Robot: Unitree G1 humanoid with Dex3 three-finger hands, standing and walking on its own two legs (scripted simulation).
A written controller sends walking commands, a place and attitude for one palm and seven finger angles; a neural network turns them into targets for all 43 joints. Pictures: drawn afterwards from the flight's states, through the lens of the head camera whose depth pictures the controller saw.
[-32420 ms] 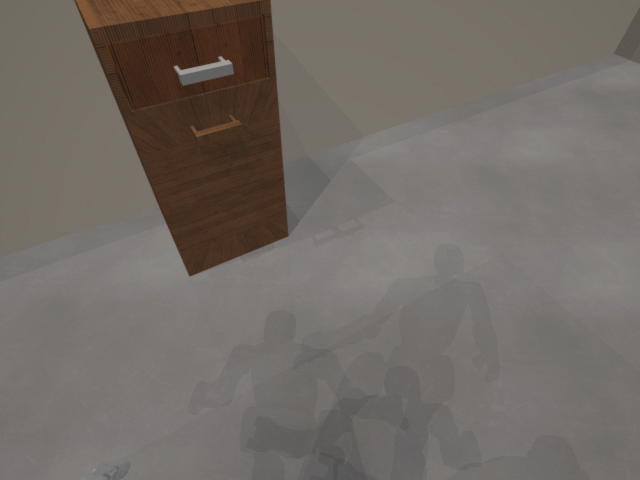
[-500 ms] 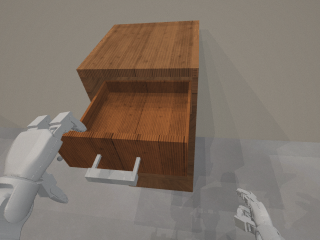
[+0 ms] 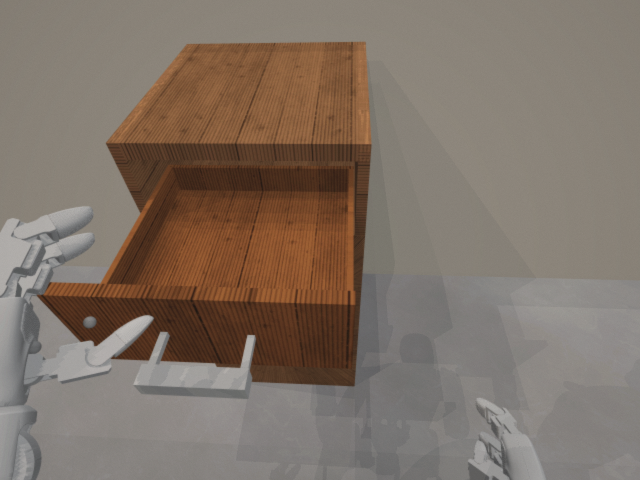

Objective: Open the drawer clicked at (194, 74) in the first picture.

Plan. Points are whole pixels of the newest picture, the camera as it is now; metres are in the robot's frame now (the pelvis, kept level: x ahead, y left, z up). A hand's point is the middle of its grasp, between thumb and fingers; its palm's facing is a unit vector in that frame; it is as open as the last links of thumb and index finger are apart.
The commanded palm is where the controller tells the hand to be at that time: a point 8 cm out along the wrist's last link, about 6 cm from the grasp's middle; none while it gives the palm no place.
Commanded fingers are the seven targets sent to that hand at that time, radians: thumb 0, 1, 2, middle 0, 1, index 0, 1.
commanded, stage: draw the hand back to the body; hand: left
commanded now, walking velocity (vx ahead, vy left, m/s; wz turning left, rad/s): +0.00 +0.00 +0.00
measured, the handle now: (200, 361) +0.25 +0.19 +0.02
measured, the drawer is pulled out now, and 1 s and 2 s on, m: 0.28 0.28 0.28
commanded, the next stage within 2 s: step back with the hand held close in 0.46 s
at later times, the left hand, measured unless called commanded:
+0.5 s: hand (84, 340) +0.18 +0.22 +0.20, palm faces +0.43 -0.80 -0.42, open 7.6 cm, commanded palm +0.12 +0.26 +0.21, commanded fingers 0.00 0.90 0.90 -0.20 -0.30 -0.20 -0.30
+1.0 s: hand (62, 366) +0.16 +0.23 +0.19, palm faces +0.30 -0.77 -0.56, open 7.4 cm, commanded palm +0.09 +0.28 +0.21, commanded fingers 0.00 0.90 0.90 -0.20 -0.30 -0.20 -0.30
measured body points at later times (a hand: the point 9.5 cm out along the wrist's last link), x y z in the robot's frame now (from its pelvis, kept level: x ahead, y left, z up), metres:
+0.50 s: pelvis +0.00 -0.02 +0.00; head -0.02 -0.05 +0.45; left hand +0.15 +0.26 +0.22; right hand +0.20 -0.22 -0.08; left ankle -0.03 +0.10 -0.74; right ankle -0.01 -0.10 -0.74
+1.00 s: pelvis -0.04 +0.00 -0.01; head -0.01 +0.01 +0.44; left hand +0.13 +0.27 +0.22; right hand +0.13 -0.25 -0.08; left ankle -0.03 +0.10 -0.74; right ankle -0.01 -0.10 -0.74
